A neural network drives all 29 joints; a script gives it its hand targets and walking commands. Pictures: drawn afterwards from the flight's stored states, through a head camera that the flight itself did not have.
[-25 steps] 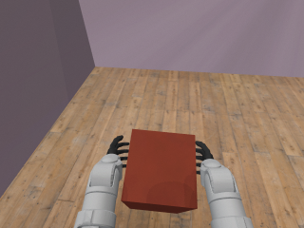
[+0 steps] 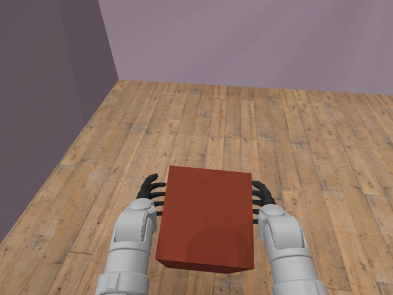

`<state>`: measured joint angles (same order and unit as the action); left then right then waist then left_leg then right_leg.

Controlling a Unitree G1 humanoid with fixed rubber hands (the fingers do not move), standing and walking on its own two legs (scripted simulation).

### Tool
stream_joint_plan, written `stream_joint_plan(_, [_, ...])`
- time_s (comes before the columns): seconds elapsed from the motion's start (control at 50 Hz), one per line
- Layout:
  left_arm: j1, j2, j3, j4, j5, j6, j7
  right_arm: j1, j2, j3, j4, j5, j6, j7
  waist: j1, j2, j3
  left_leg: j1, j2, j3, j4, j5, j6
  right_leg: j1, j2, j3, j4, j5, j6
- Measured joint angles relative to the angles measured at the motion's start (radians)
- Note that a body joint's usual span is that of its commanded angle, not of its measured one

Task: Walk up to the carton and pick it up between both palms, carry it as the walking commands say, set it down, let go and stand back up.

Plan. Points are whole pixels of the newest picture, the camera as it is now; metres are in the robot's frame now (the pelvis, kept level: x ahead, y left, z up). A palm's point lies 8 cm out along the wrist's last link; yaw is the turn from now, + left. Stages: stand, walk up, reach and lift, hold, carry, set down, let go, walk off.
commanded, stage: carry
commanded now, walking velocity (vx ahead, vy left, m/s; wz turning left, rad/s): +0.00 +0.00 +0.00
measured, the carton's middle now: (203, 227) +0.30 +0.00 -0.06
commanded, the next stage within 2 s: hold in 0.36 s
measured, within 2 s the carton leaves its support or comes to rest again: neither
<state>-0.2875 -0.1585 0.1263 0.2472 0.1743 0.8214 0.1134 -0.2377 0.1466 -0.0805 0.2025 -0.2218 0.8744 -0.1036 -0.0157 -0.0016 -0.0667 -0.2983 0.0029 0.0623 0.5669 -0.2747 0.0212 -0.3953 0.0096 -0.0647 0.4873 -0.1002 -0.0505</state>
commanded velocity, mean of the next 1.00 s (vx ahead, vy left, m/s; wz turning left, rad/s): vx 0.00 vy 0.00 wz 0.00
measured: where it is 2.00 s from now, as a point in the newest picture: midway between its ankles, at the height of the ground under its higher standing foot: outside the picture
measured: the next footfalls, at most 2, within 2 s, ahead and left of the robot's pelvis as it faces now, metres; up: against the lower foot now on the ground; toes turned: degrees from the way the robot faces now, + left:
none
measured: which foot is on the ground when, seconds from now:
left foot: down 0.00-1.00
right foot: down 0.00-1.00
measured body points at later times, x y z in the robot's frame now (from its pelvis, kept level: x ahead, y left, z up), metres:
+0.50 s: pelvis +0.00 +0.00 +0.00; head -0.03 +0.00 +0.45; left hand +0.30 +0.14 +0.03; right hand +0.30 -0.12 +0.02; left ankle +0.02 +0.11 -0.73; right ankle +0.10 -0.09 -0.73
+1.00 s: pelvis -0.01 +0.02 -0.01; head +0.02 +0.01 +0.44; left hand +0.32 +0.15 -0.03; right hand +0.32 -0.11 -0.04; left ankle +0.02 +0.11 -0.73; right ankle +0.10 -0.09 -0.73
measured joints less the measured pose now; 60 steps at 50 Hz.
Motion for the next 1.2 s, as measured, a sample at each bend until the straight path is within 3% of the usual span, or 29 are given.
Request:
stream_joint_plan(0.36, [0.009,0.002,-0.006,-0.047,-0.013,0.024,0.004,0.006,-0.001,0.012,-0.042,0.011,0.023,-0.005,0.007,0.001,0.005,-0.01,-0.006,-0.002,0.003,0.002,0.002,-0.01,-0.007,-0.002,0.007,-0.001,0.004])
stream_joint_plan(0.44, [-0.04,-0.012,0.041,0.057,0.01,-0.037,-0.009,-0.018,0.005,-0.015,0.034,-0.023,-0.027,0.002,0.039,0.0,0.062,0.073,0.003,0.0,-0.014,0.0,0.003,0.077,0.005,0.001,-0.023,0.005,0.002])
stream_joint_plan(0.56, [-0.074,-0.019,0.088,0.19,0.013,-0.088,-0.001,-0.044,0.011,-0.067,0.143,-0.023,-0.057,-0.001,0.013,0.016,0.045,0.133,0.006,-0.047,-0.003,-0.014,0.002,0.174,0.006,-0.043,-0.058,-0.001,0.008])
stream_joint_plan(0.64, [-0.147,-0.023,0.157,0.311,0.088,-0.156,-0.032,-0.139,0.039,-0.171,0.251,-0.069,-0.099,0.004,-0.008,0.007,0.065,0.171,-0.026,-0.059,0.018,-0.03,0.025,0.191,0.015,0.025,0.014,-0.052,0.016])
stream_joint_plan(0.74, [-0.213,-0.025,0.248,0.417,0.135,-0.242,-0.048,-0.221,0.072,-0.28,0.347,-0.15,-0.17,0.016,-0.025,0.015,0.099,0.189,-0.051,-0.07,0.04,-0.041,0.026,0.197,0.007,0.047,0.072,-0.081,0.029])
stream_joint_plan(0.8, [-0.223,-0.028,0.274,0.437,0.142,-0.286,-0.047,-0.24,0.079,-0.31,0.378,-0.182,-0.22,0.026,-0.035,0.025,0.114,0.161,-0.057,-0.073,0.058,-0.046,0.028,0.173,0.001,0.044,0.087,-0.087,0.033])
stream_joint_plan(0.84, [-0.222,-0.041,0.289,0.439,0.148,-0.321,-0.042,-0.23,0.075,-0.31,0.375,-0.181,-0.255,0.031,-0.026,0.029,0.129,0.139,-0.059,-0.07,0.063,-0.045,0.029,0.15,-0.001,0.048,0.093,-0.085,0.035])
stream_joint_plan(0.94, [-0.17,-0.061,0.265,0.398,0.11,-0.405,-0.02,-0.186,0.058,-0.275,0.363,-0.15,-0.35,0.039,-0.045,0.036,0.159,0.057,-0.069,-0.078,0.08,-0.035,0.034,0.076,-0.012,0.039,0.102,-0.075,0.04])
stream_joint_plan(1.02, [-0.155,-0.054,0.218,0.4,0.081,-0.46,-0.006,-0.151,0.043,-0.252,0.35,-0.116,-0.415,0.034,-0.037,0.033,0.171,-0.029,-0.071,-0.067,0.115,-0.039,0.033,-0.015,-0.013,0.048,0.141,-0.078,0.038])
stream_joint_plan(1.2, [-0.202,-0.046,0.249,0.434,0.065,-0.56,-0.017,-0.173,0.036,-0.249,0.372,-0.062,-0.518,0.001,-0.021,0.03,0.16,-0.233,-0.067,-0.055,0.248,-0.079,0.031,-0.223,-0.009,0.055,0.272,-0.112,0.034])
